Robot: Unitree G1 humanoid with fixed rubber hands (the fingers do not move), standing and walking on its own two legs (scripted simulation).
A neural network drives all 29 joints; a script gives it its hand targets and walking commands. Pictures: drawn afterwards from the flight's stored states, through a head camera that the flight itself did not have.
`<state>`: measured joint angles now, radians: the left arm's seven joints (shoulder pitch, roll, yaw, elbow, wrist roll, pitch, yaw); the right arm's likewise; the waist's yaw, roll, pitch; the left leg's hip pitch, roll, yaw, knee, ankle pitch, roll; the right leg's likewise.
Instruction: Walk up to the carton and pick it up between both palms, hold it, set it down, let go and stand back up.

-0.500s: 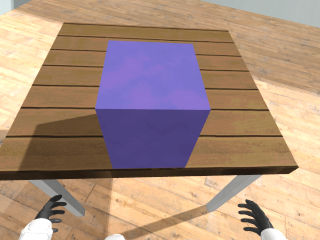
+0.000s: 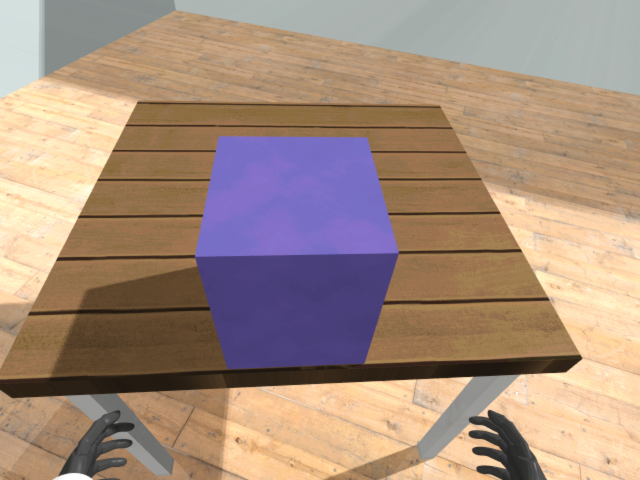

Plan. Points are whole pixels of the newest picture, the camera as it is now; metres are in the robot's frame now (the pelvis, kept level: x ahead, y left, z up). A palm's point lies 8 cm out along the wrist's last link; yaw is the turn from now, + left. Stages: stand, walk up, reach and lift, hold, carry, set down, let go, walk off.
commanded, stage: reach and lift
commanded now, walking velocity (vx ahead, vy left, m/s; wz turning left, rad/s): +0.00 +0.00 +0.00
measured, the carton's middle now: (295, 256) +0.41 +0.04 +0.06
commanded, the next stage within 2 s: none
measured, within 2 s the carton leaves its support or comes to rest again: neither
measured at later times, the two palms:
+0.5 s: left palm (84, 458) +0.16 +0.26 +0.00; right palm (519, 458) +0.17 -0.22 +0.01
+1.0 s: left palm (87, 430) +0.17 +0.24 +0.06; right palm (514, 422) +0.19 -0.19 +0.06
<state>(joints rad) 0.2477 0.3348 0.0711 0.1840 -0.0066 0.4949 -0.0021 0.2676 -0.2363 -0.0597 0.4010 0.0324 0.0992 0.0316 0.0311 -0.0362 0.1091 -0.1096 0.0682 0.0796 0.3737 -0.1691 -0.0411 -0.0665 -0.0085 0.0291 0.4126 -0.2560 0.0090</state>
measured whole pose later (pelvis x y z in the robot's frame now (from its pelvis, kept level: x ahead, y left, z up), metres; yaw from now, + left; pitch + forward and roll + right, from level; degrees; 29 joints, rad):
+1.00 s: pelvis +0.00 +0.01 +0.01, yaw -1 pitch -2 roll +0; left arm 0.44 0.27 0.03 -0.36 -0.21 0.29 0.07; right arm 0.49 -0.18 -0.01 -0.30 0.24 0.14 -0.06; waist 0.07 -0.03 0.05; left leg -0.09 0.06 0.10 0.24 -0.10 -0.03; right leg -0.06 -0.01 0.05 0.29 -0.19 0.02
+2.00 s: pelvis +0.00 +0.00 +0.01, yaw -1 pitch +0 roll +0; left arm -0.27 0.26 0.23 -0.25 -0.20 0.80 0.04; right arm -0.31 -0.35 0.03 -0.02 0.46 0.45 -0.18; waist 0.00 -0.03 0.02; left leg -0.16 0.07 0.09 0.28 -0.11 -0.04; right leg -0.12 0.00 0.04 0.31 -0.19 0.01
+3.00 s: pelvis +0.01 +0.00 +0.00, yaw +2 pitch +5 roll -1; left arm -0.86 0.37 0.10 0.60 -0.20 0.55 0.04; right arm -0.94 -0.34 0.10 0.82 0.46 0.34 -0.12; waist 0.00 -0.02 -0.07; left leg -0.30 0.08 0.04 0.34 -0.13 -0.04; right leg -0.20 0.00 0.00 0.29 -0.17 0.02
